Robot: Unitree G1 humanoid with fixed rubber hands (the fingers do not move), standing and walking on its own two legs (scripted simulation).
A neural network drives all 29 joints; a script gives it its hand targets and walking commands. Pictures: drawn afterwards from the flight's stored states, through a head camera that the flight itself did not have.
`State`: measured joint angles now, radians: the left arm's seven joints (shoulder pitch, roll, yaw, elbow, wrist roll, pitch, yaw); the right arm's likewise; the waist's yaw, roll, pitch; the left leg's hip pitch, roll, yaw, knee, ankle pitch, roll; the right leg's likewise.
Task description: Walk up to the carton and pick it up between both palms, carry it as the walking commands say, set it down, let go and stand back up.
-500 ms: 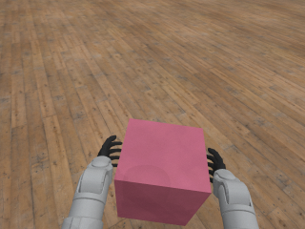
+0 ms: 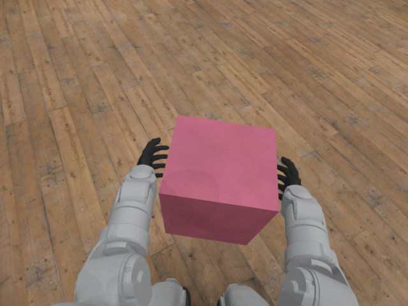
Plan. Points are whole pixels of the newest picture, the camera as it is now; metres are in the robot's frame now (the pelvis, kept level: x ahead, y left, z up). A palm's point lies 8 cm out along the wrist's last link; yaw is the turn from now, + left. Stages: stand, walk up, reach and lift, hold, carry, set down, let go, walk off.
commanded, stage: set down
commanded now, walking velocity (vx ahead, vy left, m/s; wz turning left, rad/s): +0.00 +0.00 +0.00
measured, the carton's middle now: (215, 186) +0.38 -0.04 -0.09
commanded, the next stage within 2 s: none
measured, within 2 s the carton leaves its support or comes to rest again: neither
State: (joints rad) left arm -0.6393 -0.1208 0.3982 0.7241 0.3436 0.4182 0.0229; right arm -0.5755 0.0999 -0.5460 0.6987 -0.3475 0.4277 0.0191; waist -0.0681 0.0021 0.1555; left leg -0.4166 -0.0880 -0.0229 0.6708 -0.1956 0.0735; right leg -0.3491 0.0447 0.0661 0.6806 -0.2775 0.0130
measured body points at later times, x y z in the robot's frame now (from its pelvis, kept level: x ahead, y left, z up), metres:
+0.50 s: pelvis +0.04 -0.03 -0.03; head +0.20 -0.02 +0.39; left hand +0.40 +0.12 -0.11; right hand +0.39 -0.20 -0.11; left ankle +0.10 +0.06 -0.71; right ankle +0.06 -0.14 -0.71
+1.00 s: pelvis +0.00 -0.05 -0.11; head +0.20 -0.03 +0.29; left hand +0.44 +0.11 -0.18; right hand +0.40 -0.20 -0.19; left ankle +0.10 +0.06 -0.71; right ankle +0.06 -0.14 -0.71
